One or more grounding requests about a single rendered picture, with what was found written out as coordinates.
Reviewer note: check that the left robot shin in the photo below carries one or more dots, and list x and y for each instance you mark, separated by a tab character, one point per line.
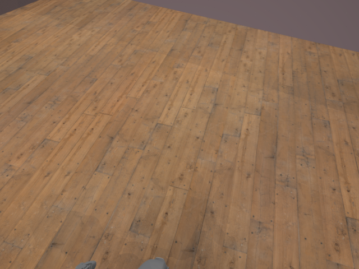
161	259

